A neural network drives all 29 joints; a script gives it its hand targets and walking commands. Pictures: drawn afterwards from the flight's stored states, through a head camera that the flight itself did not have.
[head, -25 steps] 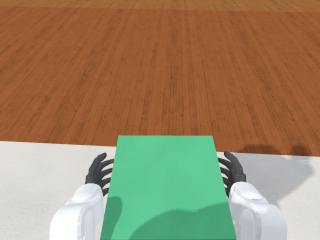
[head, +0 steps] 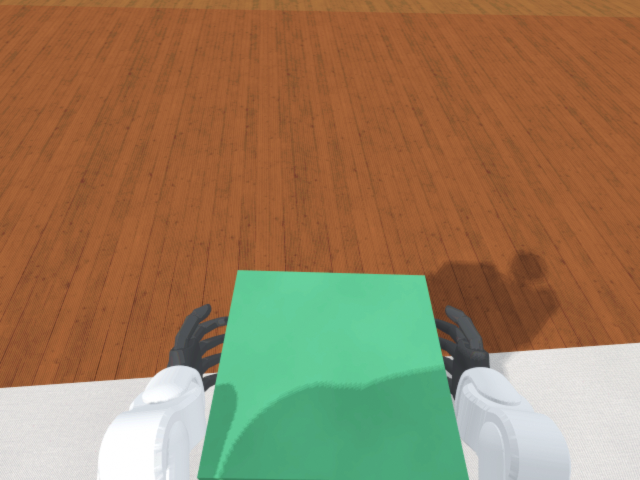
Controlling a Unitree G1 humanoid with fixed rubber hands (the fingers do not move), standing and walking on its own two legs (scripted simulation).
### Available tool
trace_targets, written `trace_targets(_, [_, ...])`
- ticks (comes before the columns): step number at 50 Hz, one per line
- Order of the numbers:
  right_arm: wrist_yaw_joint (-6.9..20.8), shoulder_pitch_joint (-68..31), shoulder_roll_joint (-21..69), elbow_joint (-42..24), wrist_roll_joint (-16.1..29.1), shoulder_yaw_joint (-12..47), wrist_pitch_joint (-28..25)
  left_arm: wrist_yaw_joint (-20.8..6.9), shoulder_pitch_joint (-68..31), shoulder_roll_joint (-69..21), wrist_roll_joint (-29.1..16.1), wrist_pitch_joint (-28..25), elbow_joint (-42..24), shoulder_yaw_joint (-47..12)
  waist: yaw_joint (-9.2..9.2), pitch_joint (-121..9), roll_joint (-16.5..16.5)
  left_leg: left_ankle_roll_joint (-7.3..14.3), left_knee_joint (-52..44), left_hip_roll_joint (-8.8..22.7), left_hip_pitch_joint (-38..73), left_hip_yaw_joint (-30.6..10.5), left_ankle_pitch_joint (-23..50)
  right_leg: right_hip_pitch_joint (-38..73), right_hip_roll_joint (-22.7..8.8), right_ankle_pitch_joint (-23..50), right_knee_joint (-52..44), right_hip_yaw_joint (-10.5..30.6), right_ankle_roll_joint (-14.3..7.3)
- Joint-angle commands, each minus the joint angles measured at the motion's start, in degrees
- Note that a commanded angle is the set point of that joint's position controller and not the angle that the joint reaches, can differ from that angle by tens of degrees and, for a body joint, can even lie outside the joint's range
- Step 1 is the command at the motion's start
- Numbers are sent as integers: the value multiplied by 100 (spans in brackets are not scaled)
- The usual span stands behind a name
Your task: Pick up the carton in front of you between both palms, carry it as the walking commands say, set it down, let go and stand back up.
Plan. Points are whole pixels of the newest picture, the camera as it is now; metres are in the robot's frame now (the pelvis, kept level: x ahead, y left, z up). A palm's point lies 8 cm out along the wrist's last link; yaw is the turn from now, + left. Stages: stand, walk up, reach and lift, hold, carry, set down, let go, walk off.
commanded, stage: carry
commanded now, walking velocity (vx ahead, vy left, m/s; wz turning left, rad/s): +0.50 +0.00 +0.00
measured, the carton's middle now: (326, 404) +0.23 +0.00 +0.01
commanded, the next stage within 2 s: none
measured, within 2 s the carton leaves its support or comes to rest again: neither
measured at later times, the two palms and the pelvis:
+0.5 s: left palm (237, 170) +0.57 +0.13 +0.09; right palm (413, 163) +0.61 -0.16 +0.09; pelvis +0.35 -0.04 +0.00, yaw +5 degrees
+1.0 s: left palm (236, 45) +1.00 +0.18 +0.12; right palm (365, 47) +0.99 -0.12 +0.13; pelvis +0.67 +0.04 +0.00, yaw +2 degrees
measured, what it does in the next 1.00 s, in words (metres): walks ahead: right foot, then left foot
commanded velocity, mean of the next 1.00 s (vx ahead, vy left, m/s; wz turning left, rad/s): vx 0.50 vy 0.00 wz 0.00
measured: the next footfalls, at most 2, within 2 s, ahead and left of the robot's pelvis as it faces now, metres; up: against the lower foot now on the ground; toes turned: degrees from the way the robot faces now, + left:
right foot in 0.36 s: +0.45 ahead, -0.11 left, +0.00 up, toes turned -9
left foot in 0.86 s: +0.78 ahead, +0.11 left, +0.01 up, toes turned +12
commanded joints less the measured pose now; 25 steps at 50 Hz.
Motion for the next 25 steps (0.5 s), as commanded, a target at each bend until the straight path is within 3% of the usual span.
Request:
trace_targets(1, [852, -2064, 4855, -587, 1539, 3802, -145, -745, -1940, -4817, -1288, -337, -363, -3739, 96, -1468, 597, 161, -1609, 1587, 1994, -1971, 465, -1058, -275, 612, -393, 134, -54])
trace_targets(4, [941, -1895, 4628, -519, 1531, 3805, -207, -702, -1737, -4738, -1103, -444, -271, -3720, 90, -1091, 782, 140, -1892, 1403, 1986, -1440, 411, -1284, -210, 1027, -1379, -201, 89])
trace_targets(8, [898, -1765, 4240, -623, 1503, 3704, -182, -611, -1781, -4466, -1139, -409, -474, -3761, 67, -604, 862, 144, -1901, 1176, 2156, -956, 1080, -1473, -118, 1579, -2671, -552, 190])
trace_targets(14, [628, -1639, 3670, -822, 1365, 3445, 53, -473, -1925, -3878, -1364, -115, -831, -3667, 48, -48, 1036, 79, -1732, 1167, 2396, -591, 1980, -984, 40, 1949, -3789, -907, -26])
trace_targets(16, [550, -1750, 3541, -911, 1368, 3424, 140, -433, -1873, -3702, -1401, -40, -834, -3557, 142, -386, 1056, -73, -906, 1107, 2477, -317, 3152, -46, 303, 1709, -3883, -1169, -112])
trace_targets(17, [517, -1809, 3497, -959, 1385, 3433, 184, -413, -1785, -3637, -1401, -17, -792, -3487, 253, -698, 864, -211, 26, 895, 2271, -54, 3457, 859, 592, 1429, -4078, -1409, -117])
trace_targets(18, [486, -1836, 3429, -983, 1404, 3434, 220, -399, -1761, -3588, -1404, 8, -802, -3421, 344, -1125, 510, -328, 1220, 690, 1559, -38, 2731, 2048, 366, 1007, -4079, -1049, -112])
trace_targets(19, [475, -1950, 3458, -1129, 1418, 3512, 254, -409, -1874, -3509, -1366, -3, -733, -3307, 388, -1693, -864, -638, 3055, 207, -114, -229, 1241, 3412, -1277, -212, -4587, 1531, -813])
trace_targets(20, [504, -2017, 3524, -1204, 1513, 3560, 290, -428, -1812, -3736, -1519, 3, -681, -3385, 410, -1772, -1868, -698, 4260, -457, -1257, -676, -1492, 3760, -1963, 277, -5614, 3456, -1298])
trace_targets(21, [533, -2081, 3849, -1160, 1610, 3680, 266, -488, -1948, -3930, -1639, 10, -931, -3479, 316, -1668, -1362, -487, 4975, -68, -1600, -1327, -1652, 3637, -1958, 1187, -5498, 2883, -1241])
trace_targets(23, [625, -2226, 4376, -1136, 1630, 3710, 199, -600, -2270, -4451, -1783, -66, -1050, -3676, 294, -1600, -310, -261, 4665, 418, -1543, -1525, -1078, 2909, -1643, 2254, -5258, 1770, -886])
trace_targets(25, [654, -2135, 4622, -1015, 1523, 3712, 131, -672, -2397, -4645, -1822, -108, -1085, -3761, 253, -1591, -285, -285, 3964, 538, -1186, -1431, -525, 2446, -1393, 1965, -5506, 1054, -563])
